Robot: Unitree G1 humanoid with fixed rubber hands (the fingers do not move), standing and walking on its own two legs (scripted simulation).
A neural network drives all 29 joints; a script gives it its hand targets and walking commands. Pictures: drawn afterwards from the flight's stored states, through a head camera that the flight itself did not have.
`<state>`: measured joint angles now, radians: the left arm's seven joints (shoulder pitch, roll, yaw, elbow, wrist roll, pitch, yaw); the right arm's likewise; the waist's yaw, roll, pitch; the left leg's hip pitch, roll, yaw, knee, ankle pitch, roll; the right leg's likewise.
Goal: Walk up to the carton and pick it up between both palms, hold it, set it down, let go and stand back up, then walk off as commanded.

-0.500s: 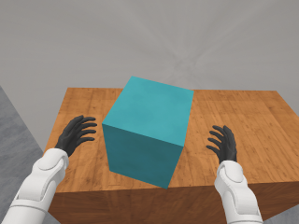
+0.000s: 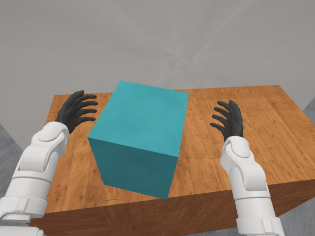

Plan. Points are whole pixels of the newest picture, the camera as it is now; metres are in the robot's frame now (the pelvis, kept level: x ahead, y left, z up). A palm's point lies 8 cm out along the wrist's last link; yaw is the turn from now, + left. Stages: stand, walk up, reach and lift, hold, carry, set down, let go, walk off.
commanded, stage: reach and lift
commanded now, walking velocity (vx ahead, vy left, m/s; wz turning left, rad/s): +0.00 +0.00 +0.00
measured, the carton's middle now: (144, 141) +0.37 +0.03 +0.01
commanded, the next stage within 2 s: none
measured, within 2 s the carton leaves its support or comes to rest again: neither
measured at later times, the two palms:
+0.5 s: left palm (79, 91) +0.42 +0.19 +0.15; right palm (234, 112) +0.36 -0.19 +0.14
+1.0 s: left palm (85, 78) +0.47 +0.18 +0.16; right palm (231, 98) +0.41 -0.20 +0.15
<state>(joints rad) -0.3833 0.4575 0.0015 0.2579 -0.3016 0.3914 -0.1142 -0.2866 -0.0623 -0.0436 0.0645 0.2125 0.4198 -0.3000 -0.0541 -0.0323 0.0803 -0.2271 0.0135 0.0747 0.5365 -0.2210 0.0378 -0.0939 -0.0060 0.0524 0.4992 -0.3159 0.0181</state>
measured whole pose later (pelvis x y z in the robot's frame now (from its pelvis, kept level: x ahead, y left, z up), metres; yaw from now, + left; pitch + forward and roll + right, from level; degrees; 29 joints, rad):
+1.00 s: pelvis +0.01 -0.01 +0.00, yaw +0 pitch +2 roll -1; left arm -0.98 0.47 -0.03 1.10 -0.29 0.14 -0.10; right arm -0.84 -0.10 -0.04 0.76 0.26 0.24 -0.29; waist -0.15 -0.04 -0.02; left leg -0.35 0.01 0.07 0.52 -0.20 0.03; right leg -0.23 -0.01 0.05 0.50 -0.31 0.02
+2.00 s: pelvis +0.02 -0.01 -0.01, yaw +2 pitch +20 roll -2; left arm -1.00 0.34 0.01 1.38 -0.07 -0.22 -0.09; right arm -0.78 0.02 -0.05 1.06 0.12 -0.26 -0.26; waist -0.14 -0.04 -0.19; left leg -0.72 0.01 0.03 0.52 -0.15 0.02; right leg -0.58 0.00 0.00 0.50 -0.27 0.02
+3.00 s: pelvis +0.01 -0.01 +0.00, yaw +2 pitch +18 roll -2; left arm -1.00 0.19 0.32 1.39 0.33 -0.30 -0.11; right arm -0.79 0.13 -0.59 1.11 -0.35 -0.38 -0.18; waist -0.12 -0.06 -0.16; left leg -0.68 0.01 0.03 0.52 -0.14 0.02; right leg -0.54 0.00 0.00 0.50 -0.26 0.02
